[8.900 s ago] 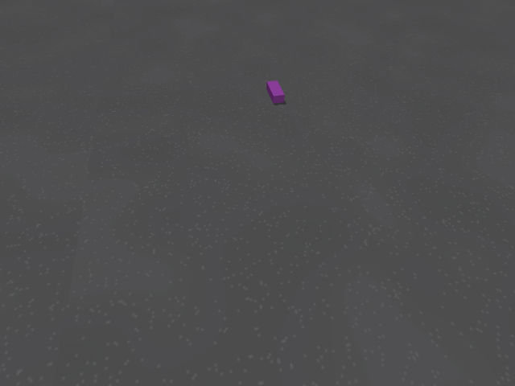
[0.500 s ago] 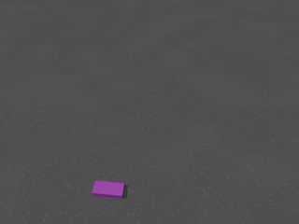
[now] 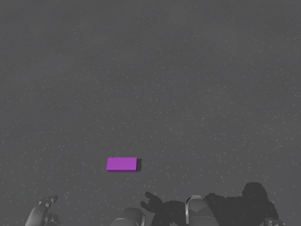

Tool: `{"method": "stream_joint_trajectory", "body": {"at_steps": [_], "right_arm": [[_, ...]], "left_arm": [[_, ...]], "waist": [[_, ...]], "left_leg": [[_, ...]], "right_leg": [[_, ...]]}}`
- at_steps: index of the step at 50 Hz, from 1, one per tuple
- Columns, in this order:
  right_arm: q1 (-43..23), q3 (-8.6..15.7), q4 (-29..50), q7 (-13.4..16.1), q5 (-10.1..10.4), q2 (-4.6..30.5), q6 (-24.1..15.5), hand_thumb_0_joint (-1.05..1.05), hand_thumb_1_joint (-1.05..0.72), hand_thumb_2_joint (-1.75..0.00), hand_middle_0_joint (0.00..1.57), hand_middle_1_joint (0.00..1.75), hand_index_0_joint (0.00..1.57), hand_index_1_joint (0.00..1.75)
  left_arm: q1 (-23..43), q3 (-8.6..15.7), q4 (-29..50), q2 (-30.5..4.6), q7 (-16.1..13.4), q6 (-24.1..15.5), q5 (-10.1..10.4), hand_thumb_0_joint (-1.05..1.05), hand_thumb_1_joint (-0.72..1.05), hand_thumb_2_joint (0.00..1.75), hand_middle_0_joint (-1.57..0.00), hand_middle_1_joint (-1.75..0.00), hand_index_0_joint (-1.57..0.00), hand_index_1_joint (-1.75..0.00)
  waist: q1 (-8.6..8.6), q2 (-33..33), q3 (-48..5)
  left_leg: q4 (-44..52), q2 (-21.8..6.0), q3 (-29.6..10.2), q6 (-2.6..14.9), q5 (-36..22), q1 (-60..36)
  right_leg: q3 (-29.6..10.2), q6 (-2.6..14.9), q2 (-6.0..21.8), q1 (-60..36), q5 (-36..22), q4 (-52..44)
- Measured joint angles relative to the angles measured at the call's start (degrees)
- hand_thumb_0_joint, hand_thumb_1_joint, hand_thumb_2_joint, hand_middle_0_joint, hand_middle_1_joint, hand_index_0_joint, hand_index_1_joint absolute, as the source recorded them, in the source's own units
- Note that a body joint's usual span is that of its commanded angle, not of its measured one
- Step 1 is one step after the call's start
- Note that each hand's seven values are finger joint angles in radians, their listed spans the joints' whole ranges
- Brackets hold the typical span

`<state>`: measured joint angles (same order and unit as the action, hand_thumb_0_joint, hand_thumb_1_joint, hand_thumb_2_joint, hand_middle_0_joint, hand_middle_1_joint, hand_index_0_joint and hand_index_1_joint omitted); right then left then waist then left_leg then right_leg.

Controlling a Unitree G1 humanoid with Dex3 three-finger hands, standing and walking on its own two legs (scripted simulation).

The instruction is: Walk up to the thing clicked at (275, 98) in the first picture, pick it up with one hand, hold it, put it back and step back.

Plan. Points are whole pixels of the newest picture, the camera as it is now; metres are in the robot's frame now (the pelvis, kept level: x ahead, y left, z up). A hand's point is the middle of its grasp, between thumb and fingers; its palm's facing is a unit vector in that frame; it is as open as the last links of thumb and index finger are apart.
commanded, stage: walk up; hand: left
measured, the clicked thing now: (122, 164) +0.46 +0.27 -0.71
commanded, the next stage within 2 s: none
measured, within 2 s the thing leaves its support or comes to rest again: neither
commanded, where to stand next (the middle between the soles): +0.05 -0.01 m, yaw -3 degrees
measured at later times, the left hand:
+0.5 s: hand out of the picture +0.07 +0.25 -0.13, palm faces -0.10 -0.93 -0.37, open 7.4 cm
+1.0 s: hand (76, 202) +0.18 +0.25 -0.13, palm faces -0.10 -0.91 -0.39, open 7.4 cm
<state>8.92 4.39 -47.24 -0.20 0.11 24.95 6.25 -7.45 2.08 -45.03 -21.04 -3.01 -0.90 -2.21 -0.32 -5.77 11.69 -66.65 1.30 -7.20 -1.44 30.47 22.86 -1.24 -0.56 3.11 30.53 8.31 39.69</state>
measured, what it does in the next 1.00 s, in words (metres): steps on the spot: left foot, then right foot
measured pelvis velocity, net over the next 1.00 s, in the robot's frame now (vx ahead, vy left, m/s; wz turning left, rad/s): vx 0.03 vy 0.00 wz -0.07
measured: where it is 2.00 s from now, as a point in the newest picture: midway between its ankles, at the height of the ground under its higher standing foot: outside the picture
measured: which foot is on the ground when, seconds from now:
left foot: up 0.00-0.04, down 0.06-0.46, up 0.48-0.82, down 0.84-1.00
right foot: down 0.00-0.10, up 0.12-0.40, down 0.42-0.86, up 0.88-1.00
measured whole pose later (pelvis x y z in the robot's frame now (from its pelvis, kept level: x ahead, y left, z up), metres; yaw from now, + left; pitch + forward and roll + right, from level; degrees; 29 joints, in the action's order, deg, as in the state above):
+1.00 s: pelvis +0.03 +0.00 +0.01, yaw -4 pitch -3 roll +0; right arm 6.8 2.4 -44.1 -0.4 -0.6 19.8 3.1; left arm -6.0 1.2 -45.2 -21.9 -2.4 1.1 2.2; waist 1.2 -0.2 15.6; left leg -35.9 2.9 -0.6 2.7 7.9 24.8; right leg -6.2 1.3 -2.9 24.3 34.5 69.5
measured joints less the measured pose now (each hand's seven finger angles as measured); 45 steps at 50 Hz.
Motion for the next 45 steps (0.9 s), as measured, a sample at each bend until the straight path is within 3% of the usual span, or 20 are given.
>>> {"method": "stream_joint_trajectory", "body": {"at_steps": [3, 5, 6, 8, 9, 12, 17, 20, 21, 22, 23, 26, 29, 33, 37, 42, 44, 45], "right_arm": [[2.7, -0.58, -2.62, -0.33, -0.18, -0.68, -1.59, 0.01, -0.91, -0.89, 0.2, 0.3, 0.21, 0.3], [3.23, -0.97, -4.81, -0.26, -1.14, -2.82, -2.47, 0.01, -0.91, -0.89, 0.2, 0.3, 0.21, 0.3], [4.1, -1.33, -5.1, -0.36, -1.55, -3.24, -2.67, 0.01, -0.91, -0.89, 0.2, 0.3, 0.21, 0.3], [5.88, -1.8, -5.73, -0.33, -1.73, -3.48, -3.2, 0.01, -0.9, -0.89, 0.2, 0.3, 0.21, 0.3], [6.42, -1.99, -6.19, -0.14, -1.96, -3.8, -3.49, 0.01, -0.9, -0.89, 0.21, 0.3, 0.21, 0.3], [6.52, -2.34, -6.74, 0.48, -2.12, -4.67, -5.06, 0.01, -0.9, -0.89, 0.21, 0.3, 0.21, 0.3], [6.96, -0.92, -4.48, 0.01, -2.43, -2.4, -7.97, 0.01, -0.9, -0.89, 0.21, 0.3, 0.21, 0.3], [8.01, -0.06, -2.72, -0.24, -2.58, 0.23, -8.47, 0.01, -0.9, -0.89, 0.21, 0.3, 0.21, 0.3], [8.31, 0.16, -2.3, -0.3, -2.52, 1.11, -8.43, 0.01, -0.9, -0.89, 0.21, 0.3, 0.21, 0.3], [8.56, 0.46, -2.15, -0.26, -2.39, 2.08, -8.21, 0.01, -0.9, -0.89, 0.21, 0.3, 0.21, 0.3], [8.95, 0.7, -2.26, -0.08, -2.03, 2.67, -7.77, 0.01, -0.9, -0.89, 0.21, 0.3, 0.21, 0.3], [9.0, 0.08, -3.21, 0.23, -1.28, 1.43, -6.01, 0.01, -0.9, -0.89, 0.2, 0.3, 0.21, 0.3], [8.11, -0.48, -2.09, -0.56, -0.42, 0.91, -6.48, 0.01, -0.9, -0.89, 0.2, 0.3, 0.2, 0.3], [6.58, -0.75, -0.5, -0.84, 0.09, 0.36, -6.59, 0.01, -0.9, -0.89, 0.2, 0.3, 0.21, 0.3], [4.13, -1.18, -0.75, -0.38, 0.45, -1.19, -4.8, 0.01, -0.91, -0.89, 0.2, 0.3, 0.21, 0.3], [3.38, -1.82, -0.78, -0.64, -0.58, -3.59, -3.5, 0.01, -0.9, -0.89, 0.2, 0.3, 0.21, 0.3], [1.78, -1.9, -0.66, -0.65, -1.28, -4.95, -3.37, 0.01, -0.9, -0.89, 0.2, 0.3, 0.21, 0.3], [0.96, -2.06, 0.0, -0.72, -1.22, -5.11, -3.54, 0.01, -0.9, -0.89, 0.2, 0.3, 0.21, 0.3]], "left_arm": [[-0.09, 0.54, 0.16, -1.11, 0.92, 1.38, -0.5, 0.01, 0.89, 0.9, -0.2, -0.3, -0.21, -0.3], [-0.55, 1.48, -0.6, -2.7, 1.3, 2.65, 0.07, 0.01, 0.9, 0.9, -0.2, -0.3, -0.2, -0.3], [-1.52, 1.8, -1.55, -2.74, 1.28, 3.23, 0.29, 0.01, 0.9, 0.9, -0.2, -0.3, -0.2, -0.3], [-2.62, 2.11, -4.3, -2.48, 1.75, 4.19, 0.37, 0.01, 0.9, 0.9, -0.2, -0.3, -0.2, -0.3], [-2.78, 2.24, -5.2, -2.8, 2.19, 4.44, 0.57, 0.01, 0.9, 0.9, -0.2, -0.3, -0.2, -0.3], [-4.06, 3.04, -5.4, -4.49, 3.2, 3.98, 1.26, 0.01, 0.9, 0.9, -0.2, -0.3, -0.2, -0.3], [-7.75, 3.21, -7.34, -4.62, 5.88, 3.53, 0.61, 0.01, 0.9, 0.9, -0.2, -0.3, -0.2, -0.3], [-9.82, 2.54, -8.24, -3.79, 7.17, 2.64, 0.18, 0.01, 0.9, 0.9, -0.2, -0.3, -0.2, -0.3], [-9.99, 2.47, -8.38, -3.47, 7.32, 2.08, 0.1, 0.01, 0.9, 0.9, -0.2, -0.3, -0.2, -0.3], [-9.63, 2.44, -8.48, -2.79, 7.28, 1.3, 0.08, 0.01, 0.9, 0.9, -0.2, -0.3, -0.2, -0.3], [-9.32, 2.33, -8.06, -2.26, 7.13, 0.27, -0.01, 0.01, 0.9, 0.9, -0.2, -0.3, -0.2, -0.3], [-10.82, 1.93, -5.97, -2.0, 6.41, -2.3, 0.3, 0.01, 0.9, 0.9, -0.2, -0.3, -0.2, -0.3], [-12.83, 1.13, -5.57, -1.0, 5.83, -2.96, 1.18, 0.01, 0.9, 0.9, -0.2, -0.3, -0.2, -0.3], [-14.03, 0.03, -5.95, -0.39, 4.34, -3.45, 1.61, 0.01, 0.9, 0.9, -0.2, -0.3, -0.2, -0.3], [-11.32, -0.64, -5.22, -0.27, 2.54, -1.73, 2.07, 0.01, 0.89, 0.9, -0.2, -0.3, -0.2, -0.3], [-6.7, -0.74, -2.46, -1.35, 1.52, 0.41, 2.91, 0.01, 0.89, 0.9, -0.2, -0.3, -0.2, -0.3], [-3.29, -0.32, -2.06, -1.91, 1.05, 0.97, 3.7, 0.01, 0.9, 0.9, -0.2, -0.3, -0.2, -0.3], [-1.8, -0.18, -1.52, -1.75, 0.75, 1.26, 4.04, 0.01, 0.9, 0.9, -0.2, -0.3, -0.2, -0.3]], "waist": [[-0.04, 1.61, -2.29], [-1.85, 7.19, -1.99], [-1.93, 7.94, -3.11], [0.43, 6.52, -5.38], [1.12, 6.39, -5.92], [-0.11, 8.96, -6.11], [-0.54, 10.33, -6.5], [-0.37, 9.05, -7.65], [-0.29, 8.25, -7.62], [0.2, 6.33, -6.85], [0.73, 4.47, -6.09], [-0.89, 5.35, -6.22], [-1.35, 4.4, -5.93], [-0.86, 1.7, -4.85], [-0.56, 0.32, -2.22], [0.34, 1.75, -1.12], [0.33, 4.99, 1.17], [0.34, 5.46, 2.48]], "left_leg": [[19.31, -1.77, 2.83, 0.11, 0.01, -6.93], [21.38, 0.78, 6.68, 0.07, -1.68, -9.97], [21.22, 0.63, 7.34, 0.16, -1.72, -10.25], [20.88, -1.36, 4.88, 0.72, -1.88, -9.76], [21.68, -2.13, 3.8, 0.79, -2.55, -9.76], [25.6, -3.27, 4.61, -0.2, -5.2, -10.25], [29.12, -4.82, 6.99, 0.28, -6.09, -11.66], [29.13, -6.21, 8.5, 0.78, -4.91, -12.61], [28.35, -6.86, 8.6, 0.53, -4.27, -12.69], [26.22, -8.09, 7.44, 1.17, -3.54, -12.39], [21.89, -9.11, 5.54, 2.48, -3.91, -10.79], [7.73, -3.84, 2.0, 3.32, -0.91, -4.18], [3.55, -1.2, 1.15, 3.51, -5.39, 1.67], [9.22, -1.09, 0.76, 2.01, -12.02, 6.87], [17.86, -0.12, 1.23, 1.36, -15.98, 7.17], [29.93, 0.62, 5.11, 2.91, -21.2, 0.73], [29.49, 2.68, 6.58, 3.48, -20.14, 0.78], [28.88, 2.73, 6.86, 3.78, -20.08, 1.09]], "right_leg": [[0.09, -0.23, 1.25, 1.01, 1.46, 3.19], [-4.63, 0.95, 2.29, 1.46, 5.03, 6.84], [-6.2, 1.37, 0.86, 1.8, 9.99, 8.85], [-6.2, 1.22, -3.23, 1.52, 17.03, 14.81], [-6.37, 1.27, -4.87, 1.31, 17.38, 18.01], [-7.82, 1.78, -7.23, 0.87, 14.6, 23.64], [-3.08, 0.75, -4.62, -6.02, 16.44, 15.3], [-0.02, 1.43, -2.81, -11.04, 20.94, 5.87], [0.69, 1.75, -2.78, -12.7, 19.23, 2.36], [2.09, 1.79, -3.69, -14.28, 13.83, 0.2], [3.74, 1.86, -4.64, -15.64, 12.35, -0.54], [3.0, 2.34, -3.73, -17.76, 13.23, -1.53], [1.93, 2.12, -3.34, -21.86, 11.23, -7.33], [1.73, 1.9, -3.64, -25.32, 9.96, -11.73], [2.0, 1.29, -3.32, -24.96, 11.73, -9.72], [3.15, 0.09, -1.89, -20.36, 18.28, 0.22], [0.8, 0.46, -0.12, -16.72, 18.7, 7.98], [-1.4, 0.8, -1.23, -14.22, 21.23, 13.57]]}}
